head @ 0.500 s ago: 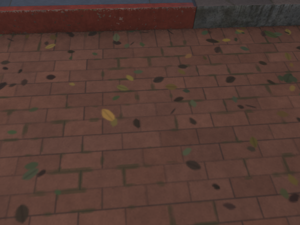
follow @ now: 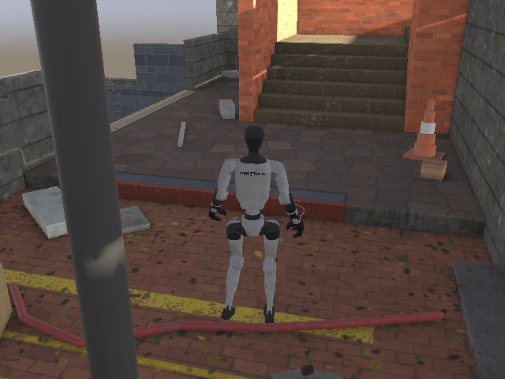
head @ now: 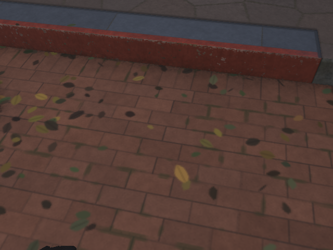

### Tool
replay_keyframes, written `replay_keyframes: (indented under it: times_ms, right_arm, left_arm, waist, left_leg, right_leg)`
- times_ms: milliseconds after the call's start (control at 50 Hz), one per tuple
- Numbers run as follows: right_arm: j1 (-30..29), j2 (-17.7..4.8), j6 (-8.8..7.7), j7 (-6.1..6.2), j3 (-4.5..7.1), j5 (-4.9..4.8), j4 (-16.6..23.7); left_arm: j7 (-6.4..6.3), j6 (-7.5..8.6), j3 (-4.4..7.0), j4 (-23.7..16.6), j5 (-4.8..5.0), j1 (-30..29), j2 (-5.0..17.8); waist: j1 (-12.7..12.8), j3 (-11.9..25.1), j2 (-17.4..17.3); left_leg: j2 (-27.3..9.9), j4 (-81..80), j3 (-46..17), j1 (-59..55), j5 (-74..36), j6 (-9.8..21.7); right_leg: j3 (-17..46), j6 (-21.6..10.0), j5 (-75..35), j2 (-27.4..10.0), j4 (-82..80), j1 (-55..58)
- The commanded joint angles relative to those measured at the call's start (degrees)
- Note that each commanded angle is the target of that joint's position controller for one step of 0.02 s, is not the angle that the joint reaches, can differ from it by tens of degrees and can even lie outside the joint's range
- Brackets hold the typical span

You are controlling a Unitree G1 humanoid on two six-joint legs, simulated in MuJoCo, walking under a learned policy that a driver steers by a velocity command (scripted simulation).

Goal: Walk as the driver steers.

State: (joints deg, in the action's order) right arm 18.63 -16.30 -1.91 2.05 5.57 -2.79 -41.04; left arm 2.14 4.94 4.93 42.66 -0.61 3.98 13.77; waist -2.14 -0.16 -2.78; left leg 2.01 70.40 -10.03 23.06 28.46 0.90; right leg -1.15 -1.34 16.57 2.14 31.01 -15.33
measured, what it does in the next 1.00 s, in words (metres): walks ahead: left foot, then right foot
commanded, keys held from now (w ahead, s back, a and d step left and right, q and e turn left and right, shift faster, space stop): w+q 0.08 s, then w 0.50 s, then w+e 0.42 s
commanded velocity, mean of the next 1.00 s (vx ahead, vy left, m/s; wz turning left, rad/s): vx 0.50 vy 0.00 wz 0.05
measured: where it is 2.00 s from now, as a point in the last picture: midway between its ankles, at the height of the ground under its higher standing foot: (177, 146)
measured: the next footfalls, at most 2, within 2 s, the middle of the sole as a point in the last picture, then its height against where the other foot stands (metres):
left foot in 0.36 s outside the picture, level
right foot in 0.92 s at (183, 213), level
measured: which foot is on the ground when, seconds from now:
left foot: up 0.00-0.34, down 0.36-0.94, up 0.96-1.00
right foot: down 0.00-0.36, up 0.38-0.90, down 0.92-1.00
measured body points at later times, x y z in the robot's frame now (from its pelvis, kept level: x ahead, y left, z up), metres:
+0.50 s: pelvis +0.26 +0.06 +0.01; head +0.29 +0.08 +0.46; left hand +0.27 +0.35 -0.12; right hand +0.46 -0.16 -0.08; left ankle +0.30 +0.15 -0.73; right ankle +0.19 -0.10 -0.63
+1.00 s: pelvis +0.54 +0.03 -0.01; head +0.58 +0.03 +0.44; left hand +0.72 +0.29 -0.10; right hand +0.60 -0.25 -0.13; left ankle +0.37 +0.17 -0.64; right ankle +0.63 -0.04 -0.73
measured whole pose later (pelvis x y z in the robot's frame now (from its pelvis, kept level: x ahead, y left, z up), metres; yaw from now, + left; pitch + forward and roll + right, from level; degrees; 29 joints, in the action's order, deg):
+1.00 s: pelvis +0.54 +0.03 -0.01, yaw -1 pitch +2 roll +1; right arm 17.2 -16.6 -4.8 0.2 2.6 -0.4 -46.6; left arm 2.8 3.6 2.9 41.7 1.0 6.7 16.8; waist -1.2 -2.9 0.4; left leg -0.6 63.0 -0.4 14.2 26.3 -0.4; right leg -0.8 -5.1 9.8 3.3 34.1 -26.8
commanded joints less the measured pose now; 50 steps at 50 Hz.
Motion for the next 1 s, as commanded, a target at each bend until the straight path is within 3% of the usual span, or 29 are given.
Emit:
replay_keyframes:
  times_ms: [20,40,60,100,180,260,300,320,340,360,380,400,420,440,460,480,520,600,700,800,840,860,880,900,920,940,960,980,1000]
  right_arm:
    - [-0.35,-4.70,0.06,0.38,0.96,-0.29,6.22]
    - [-2.20,-4.78,0.30,0.09,0.95,-0.30,7.30]
    - [-4.22,-4.34,0.37,-0.34,0.73,0.14,7.80]
    - [-8.15,-2.55,-0.56,-1.04,0.17,1.66,9.09]
    - [-15.30,1.46,-1.46,-3.02,-2.01,1.86,11.31]
    - [-22.18,0.71,-1.67,-4.77,-2.43,1.35,13.92]
    - [-20.59,-2.16,-1.63,-4.98,-1.33,1.64,14.07]
    - [-15.99,-4.38,-1.44,-4.78,-0.27,1.85,13.15]
    - [-7.23,-6.77,-1.18,-4.32,1.06,2.01,10.47]
    - [2.51,-10.06,-0.65,-3.31,2.29,2.39,7.98]
    - [4.74,-15.14,-0.89,-2.97,2.55,2.96,6.99]
    - [7.29,-10.36,-1.04,-2.94,1.36,2.64,6.85]
    - [2.87,-8.54,-1.44,-3.10,0.43,2.61,6.20]
    - [-1.08,-7.03,-1.83,-3.19,-0.13,2.34,6.05]
    - [-4.14,-5.66,-2.14,-3.43,-0.57,2.64,5.88]
    - [-5.83,-4.19,-2.53,-3.62,-0.99,3.17,5.97]
    - [-6.83,-4.02,-3.30,-3.85,-0.97,2.90,5.27]
    - [-5.13,-6.07,-4.10,-3.03,-0.51,3.06,2.43]
    - [-1.89,-7.85,-4.19,-2.19,-0.32,3.18,-0.61]
    - [1.87,-8.73,-3.23,-1.83,0.11,2.63,-4.13]
    - [1.77,-9.27,-2.47,-1.55,0.31,2.36,-4.74]
    - [0.85,-10.00,-2.07,-1.32,0.46,2.35,-4.56]
    - [0.05,-10.99,-1.61,-1.01,0.67,2.35,-4.24]
    - [-0.93,-11.21,-0.97,-0.59,0.64,2.37,-3.83]
    - [-0.28,-10.44,-0.91,0.04,0.17,2.80,-2.92]
    - [4.93,-4.30,-2.36,-0.70,-2.03,4.10,-0.17]
    - [3.14,-4.43,-4.47,-1.58,-2.59,3.81,-0.50]
    - [-2.11,-8.24,-5.82,-2.44,-1.56,1.46,1.00]
    - [-5.50,-7.99,-6.52,-2.49,-1.90,1.04,2.18]
  left_arm:
    - [0.03,0.87,0.59,-0.27,0.64,3.21,3.48]
    - [-0.26,1.73,0.51,0.19,0.95,2.01,4.96]
    - [-0.92,2.52,0.54,1.28,0.98,1.65,5.45]
    - [-1.78,2.79,1.00,3.13,0.05,5.32,6.77]
    - [-2.12,1.80,0.78,5.17,1.28,10.91,8.46]
    - [-1.93,0.55,0.63,8.07,2.29,17.40,11.02]
    - [-2.05,-0.05,0.78,8.67,2.54,17.91,12.85]
    - [-2.26,-0.41,0.79,8.96,2.62,17.98,13.72]
    - [-2.55,-0.73,0.49,8.89,2.68,17.38,13.68]
    - [-2.88,-0.54,-0.21,7.45,1.68,16.65,12.51]
    - [-2.01,0.30,-2.99,5.39,0.19,23.27,4.38]
    - [-1.41,1.68,-1.82,6.49,1.48,20.24,9.43]
    - [-1.31,2.02,-0.91,3.63,3.26,14.49,11.59]
    - [-1.54,2.15,-1.32,2.62,3.13,11.41,10.31]
    - [-1.85,1.93,-1.23,2.91,2.18,10.92,9.54]
    - [-1.87,1.23,-1.06,3.35,1.67,12.27,9.29]
    - [-1.79,-0.24,-1.37,3.94,1.48,14.48,7.14]
    - [-2.06,-1.45,-1.56,1.99,0.67,7.96,6.53]
    - [-1.03,-0.87,-2.26,0.18,1.45,-0.34,5.69]
    - [0.66,-0.75,-2.56,-3.59,1.76,-7.14,5.88]
    - [1.53,-0.62,-2.53,-4.79,1.60,-7.41,6.15]
    - [1.81,-0.61,-2.25,-5.04,1.53,-6.02,6.79]
    - [1.83,-0.76,-1.57,-4.76,1.40,-2.92,8.08]
    - [1.65,-0.90,-0.24,-3.14,1.41,4.37,10.09]
    - [0.96,-1.14,1.64,-1.01,1.66,13.86,13.94]
    - [0.22,-1.40,3.40,-0.97,1.61,19.45,20.82]
    - [0.26,-1.29,2.21,-1.36,2.05,20.26,17.37]
    - [0.08,-1.22,1.28,-1.36,1.71,18.74,14.23]
    - [-0.18,-1.15,0.92,-2.01,1.64,15.58,12.72]
  waist:
    - [1.49,-2.78,6.37]
    - [0.31,-6.09,7.25]
    - [-0.05,-8.14,6.96]
    - [2.13,-5.20,6.50]
    - [5.00,-2.40,4.19]
    - [6.77,-4.05,5.50]
    - [4.00,-2.02,8.19]
    - [0.60,1.39,9.54]
    - [-4.32,5.92,9.18]
    - [-8.29,11.80,6.85]
    - [-3.13,21.14,-8.41]
    - [-6.13,26.21,-5.83]
    - [-5.05,15.40,-4.28]
    - [-2.73,8.86,-0.69]
    - [-0.52,5.07,1.13]
    - [1.64,3.88,0.36]
    - [3.75,3.25,-0.51]
    - [3.14,-1.26,-0.20]
    - [-0.41,-3.16,0.06]
    - [-2.89,-5.10,0.66]
    - [-2.29,-4.52,-0.16]
    - [-1.11,-3.01,-1.06]
    - [0.77,-0.11,-2.32]
    - [4.88,4.28,-1.90]
    - [8.73,9.76,0.48]
    - [6.90,17.36,14.03]
    - [7.92,23.88,14.09]
    - [9.26,17.04,10.83]
    - [8.04,10.72,6.77]
  left_leg:
    - [-7.63,15.53,2.22,26.99,-5.48,-0.38]
    - [-8.57,11.51,-0.01,25.85,-9.15,-0.35]
    - [-9.16,4.06,-2.20,23.69,-12.14,-0.68]
    - [-8.12,-3.32,0.59,21.38,-16.66,-1.07]
    - [-6.18,-23.61,6.54,16.82,-24.93,-0.11]
    - [-4.05,-34.41,10.77,12.42,-25.05,1.77]
    - [-1.43,-37.01,12.71,6.05,-21.21,4.10]
    - [0.07,-38.45,13.55,-1.46,-20.59,5.72]
    - [1.28,-41.82,14.06,-14.04,-24.39,7.68]
    - [-4.98,-38.97,6.33,-32.10,-27.79,10.09]
    - [-22.43,-42.24,-23.59,-50.61,-22.07,19.93]
    - [-24.66,-48.98,-34.13,-50.00,-18.60,21.43]
    - [-22.09,-50.67,-24.06,-42.20,-21.30,18.66]
    - [-18.94,-51.94,-16.13,-32.76,-25.85,16.46]
    - [-16.67,-53.63,-11.30,-25.56,-30.08,15.12]
    - [-14.95,-55.74,-8.24,-20.48,-31.95,14.44]
    - [-14.32,-59.64,-6.02,-15.03,-30.60,14.93]
    - [-13.30,-63.66,-0.52,-11.73,-28.28,14.47]
    - [-12.46,-64.32,7.33,-14.57,-27.80,10.72]
    - [-16.24,-61.17,10.15,-25.82,-30.11,9.42]
    - [-17.37,-57.50,11.12,-29.61,-37.93,8.33]
    - [-17.21,-54.11,12.20,-30.39,-47.56,7.43]
    - [-16.64,-48.84,13.45,-30.63,-59.16,6.42]
    - [-14.85,-38.98,15.83,-28.70,-67.18,4.84]
    - [-12.70,-25.20,17.37,-18.95,-61.22,2.53]
    - [-3.75,-2.01,17.40,7.06,-26.59,-2.05]
    - [1.93,7.30,6.23,17.80,3.88,-2.28]
    - [-1.84,9.36,3.01,23.47,0.75,-1.07]
    - [-4.33,5.92,4.21,23.62,-4.04,-0.26]
  right_leg:
    - [32.26,-13.06,8.27,-23.84,-20.42,12.89]
    - [28.48,-12.30,3.54,-22.98,-21.27,7.52]
    - [20.30,-10.01,-6.26,-19.97,-20.92,4.68]
    - [10.67,-7.85,-22.72,-16.20,-20.36,7.33]
    - [2.66,-8.25,-30.51,-14.36,-19.97,12.27]
    - [0.75,-8.03,-32.57,-16.65,-20.31,16.88]
    - [-0.83,-7.16,-49.16,-17.40,-15.31,19.47]
    - [-2.12,-6.28,-57.88,-17.16,-9.30,19.67]
    - [-3.88,-4.91,-60.68,-15.60,0.27,16.11]
    - [-4.63,-2.87,-45.80,-13.59,15.04,3.05]
    - [-3.15,0.29,5.84,-3.67,37.95,-18.23]
    - [6.58,-0.18,16.78,-2.52,45.68,-22.94]
    - [6.11,-0.29,12.87,-5.08,46.39,-27.54]
    - [5.11,-0.36,7.69,-7.48,42.57,-26.76]
    - [4.44,0.18,4.95,-8.90,38.96,-24.87]
    - [4.94,0.49,2.74,-10.18,36.98,-21.26]
    - [4.78,1.59,0.19,-10.64,34.28,-17.79]
    - [4.67,3.64,-10.08,-11.14,24.51,-22.45]
    - [3.67,2.61,-24.26,-8.78,9.85,-21.30]
    - [3.42,0.08,-19.53,-6.93,3.47,-25.86]
    - [1.62,-1.62,-13.45,-5.91,2.34,-25.53]
    - [-0.19,-2.65,-10.35,-4.43,1.94,-22.44]
    - [-2.46,-3.68,-7.86,-2.15,2.06,-16.94]
    - [-4.32,-5.18,-9.18,0.60,-0.06,-6.90]
    - [0.74,-7.65,-12.39,-1.05,-0.23,9.30]
    - [29.07,-18.25,-8.59,-16.32,-1.17,33.19]
    - [48.88,-22.38,-3.00,-21.52,-11.21,40.47]
    - [41.13,-19.21,-0.76,-19.84,-12.73,36.39]
    - [33.59,-17.20,-3.23,-17.51,-13.19,27.96]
